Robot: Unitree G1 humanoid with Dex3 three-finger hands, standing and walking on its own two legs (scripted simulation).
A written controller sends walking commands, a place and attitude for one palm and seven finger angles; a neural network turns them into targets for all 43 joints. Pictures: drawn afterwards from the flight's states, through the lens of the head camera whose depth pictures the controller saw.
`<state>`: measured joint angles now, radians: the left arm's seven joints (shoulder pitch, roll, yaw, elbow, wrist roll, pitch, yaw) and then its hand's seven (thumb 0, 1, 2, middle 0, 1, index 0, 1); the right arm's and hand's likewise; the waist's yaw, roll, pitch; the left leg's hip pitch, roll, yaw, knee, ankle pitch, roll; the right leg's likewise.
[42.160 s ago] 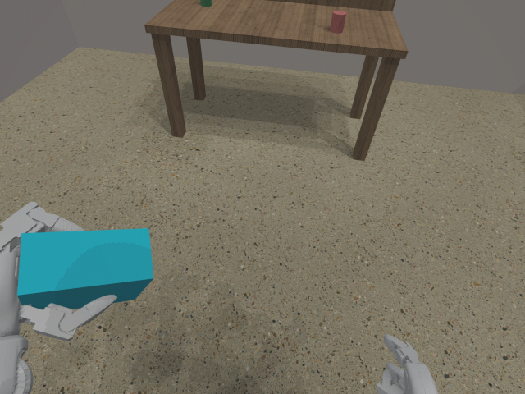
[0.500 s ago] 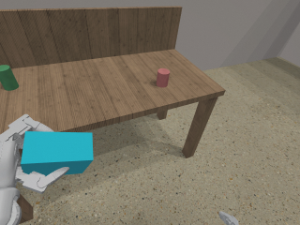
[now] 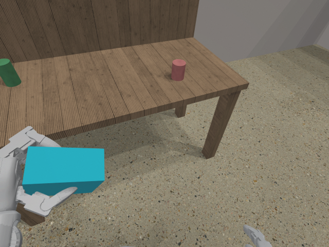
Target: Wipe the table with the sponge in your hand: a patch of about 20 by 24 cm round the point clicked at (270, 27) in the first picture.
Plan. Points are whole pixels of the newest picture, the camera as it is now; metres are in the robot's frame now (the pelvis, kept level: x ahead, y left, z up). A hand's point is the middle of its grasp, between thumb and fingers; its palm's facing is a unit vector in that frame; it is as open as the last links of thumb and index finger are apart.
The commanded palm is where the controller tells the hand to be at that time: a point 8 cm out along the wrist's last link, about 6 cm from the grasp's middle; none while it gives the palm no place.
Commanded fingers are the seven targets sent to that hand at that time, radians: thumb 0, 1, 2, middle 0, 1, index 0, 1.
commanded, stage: stop stepping back and stand still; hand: left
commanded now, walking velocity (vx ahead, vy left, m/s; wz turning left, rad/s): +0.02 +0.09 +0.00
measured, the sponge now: (76, 172) +0.22 +0.19 +0.13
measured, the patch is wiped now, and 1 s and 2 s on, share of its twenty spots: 1.00 1.00 1.00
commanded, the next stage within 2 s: stand and wait in 0.08 s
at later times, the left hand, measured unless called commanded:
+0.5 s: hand (38, 146) +0.25 +0.27 +0.17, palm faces +0.37 -0.85 -0.38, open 10.0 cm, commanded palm +0.20 +0.30 +0.19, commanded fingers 0.00 0.10 1.30 -1.20 -1.60 -1.20 -1.60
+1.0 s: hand (19, 154) +0.23 +0.29 +0.16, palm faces +0.40 -0.86 -0.33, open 10.0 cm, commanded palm +0.18 +0.32 +0.19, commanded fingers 0.00 0.10 1.30 -1.20 -1.60 -1.20 -1.60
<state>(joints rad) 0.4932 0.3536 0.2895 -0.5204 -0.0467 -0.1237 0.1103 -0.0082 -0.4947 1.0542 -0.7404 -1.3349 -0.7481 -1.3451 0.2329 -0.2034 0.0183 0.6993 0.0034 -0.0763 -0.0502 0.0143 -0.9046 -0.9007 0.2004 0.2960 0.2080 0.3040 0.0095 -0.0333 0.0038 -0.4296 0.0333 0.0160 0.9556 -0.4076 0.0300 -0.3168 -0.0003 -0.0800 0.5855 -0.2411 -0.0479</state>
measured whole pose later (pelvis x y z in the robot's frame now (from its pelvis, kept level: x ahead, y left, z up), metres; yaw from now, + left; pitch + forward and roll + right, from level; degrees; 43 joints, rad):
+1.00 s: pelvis +0.02 +0.05 +0.01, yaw +0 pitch -1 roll -2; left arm 0.47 0.36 0.31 -0.46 -0.05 -0.12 0.16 -0.01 -0.49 1.05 -0.74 -1.34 -0.75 -1.35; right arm 0.18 -0.19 0.03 0.62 0.00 -0.05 -0.06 0.01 -0.90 -0.90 0.20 0.30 0.21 0.30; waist 0.01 -0.02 -0.01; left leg -0.23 0.00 0.04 0.48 -0.24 0.04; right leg -0.20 0.00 -0.02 0.39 -0.17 0.02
